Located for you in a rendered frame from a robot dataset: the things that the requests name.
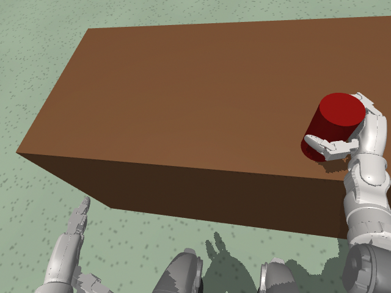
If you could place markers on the right robot hand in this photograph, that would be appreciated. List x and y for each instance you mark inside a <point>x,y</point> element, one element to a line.
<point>369,137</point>

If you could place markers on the right robot arm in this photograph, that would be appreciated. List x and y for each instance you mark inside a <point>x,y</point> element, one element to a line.
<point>368,215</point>

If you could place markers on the left robot arm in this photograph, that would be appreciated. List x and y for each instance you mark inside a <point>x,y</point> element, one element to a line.
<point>55,287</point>

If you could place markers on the left robot hand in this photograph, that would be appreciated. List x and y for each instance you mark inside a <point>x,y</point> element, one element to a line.
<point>63,263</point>

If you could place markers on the can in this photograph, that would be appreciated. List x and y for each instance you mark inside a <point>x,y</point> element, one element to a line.
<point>335,119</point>

